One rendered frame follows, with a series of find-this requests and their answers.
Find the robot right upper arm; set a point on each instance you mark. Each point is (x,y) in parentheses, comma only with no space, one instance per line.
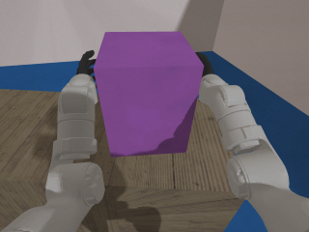
(260,178)

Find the robot left upper arm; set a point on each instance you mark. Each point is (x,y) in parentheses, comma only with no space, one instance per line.
(72,189)

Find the carton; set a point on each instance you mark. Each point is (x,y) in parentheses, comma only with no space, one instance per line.
(148,85)

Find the right robot hand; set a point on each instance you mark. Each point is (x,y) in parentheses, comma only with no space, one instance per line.
(207,64)

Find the left robot hand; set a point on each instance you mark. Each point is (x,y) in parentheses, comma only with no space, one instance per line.
(85,64)

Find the pedestal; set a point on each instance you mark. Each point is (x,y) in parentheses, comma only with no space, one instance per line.
(176,192)

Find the right robot forearm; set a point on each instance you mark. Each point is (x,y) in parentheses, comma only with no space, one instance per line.
(240,132)

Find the left robot forearm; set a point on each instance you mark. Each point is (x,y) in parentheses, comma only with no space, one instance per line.
(76,117)

